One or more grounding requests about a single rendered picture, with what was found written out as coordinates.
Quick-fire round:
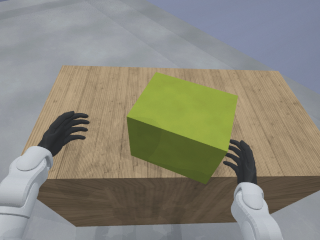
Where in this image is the right robot forearm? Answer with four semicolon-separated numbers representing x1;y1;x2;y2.
231;182;284;240

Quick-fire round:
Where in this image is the left robot forearm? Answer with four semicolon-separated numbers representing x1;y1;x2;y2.
0;146;53;240

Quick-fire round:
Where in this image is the robot left hand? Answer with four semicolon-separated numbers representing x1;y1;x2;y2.
37;111;90;157

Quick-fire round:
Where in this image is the pedestal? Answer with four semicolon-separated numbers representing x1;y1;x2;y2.
20;65;320;227

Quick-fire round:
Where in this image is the carton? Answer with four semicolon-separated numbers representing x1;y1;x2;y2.
126;72;238;184

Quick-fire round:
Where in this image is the robot right hand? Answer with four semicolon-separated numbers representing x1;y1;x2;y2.
223;139;257;185

